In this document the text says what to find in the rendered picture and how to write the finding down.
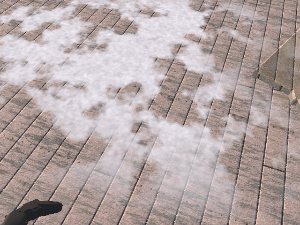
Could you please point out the left robot hand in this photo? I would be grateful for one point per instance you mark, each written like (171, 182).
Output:
(32, 210)

